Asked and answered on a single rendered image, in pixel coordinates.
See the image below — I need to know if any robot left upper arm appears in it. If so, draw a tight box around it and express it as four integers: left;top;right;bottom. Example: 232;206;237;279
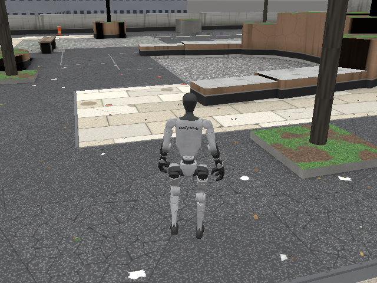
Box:
162;118;177;150

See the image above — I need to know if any robot right hand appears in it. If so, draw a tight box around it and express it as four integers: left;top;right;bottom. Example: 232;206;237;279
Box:
211;167;224;181

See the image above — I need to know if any robot head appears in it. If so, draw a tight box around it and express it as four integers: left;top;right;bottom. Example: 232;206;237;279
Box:
179;93;199;121

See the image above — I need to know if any right robot forearm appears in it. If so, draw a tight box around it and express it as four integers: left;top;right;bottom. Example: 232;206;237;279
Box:
211;143;223;169

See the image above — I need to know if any robot left hand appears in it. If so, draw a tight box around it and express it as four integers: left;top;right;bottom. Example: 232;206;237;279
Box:
158;161;170;173

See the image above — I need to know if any left robot foot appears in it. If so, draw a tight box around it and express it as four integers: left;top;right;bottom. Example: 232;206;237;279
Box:
170;223;178;235

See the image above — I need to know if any robot right upper arm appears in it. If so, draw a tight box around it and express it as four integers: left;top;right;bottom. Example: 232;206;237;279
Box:
201;119;217;152

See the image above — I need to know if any left robot forearm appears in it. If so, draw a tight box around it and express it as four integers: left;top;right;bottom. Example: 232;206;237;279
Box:
159;142;168;163

